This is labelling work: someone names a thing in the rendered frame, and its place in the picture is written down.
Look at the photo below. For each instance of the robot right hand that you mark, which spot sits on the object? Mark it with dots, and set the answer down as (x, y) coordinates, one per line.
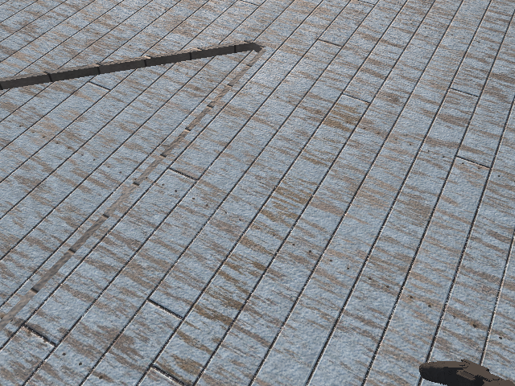
(465, 373)

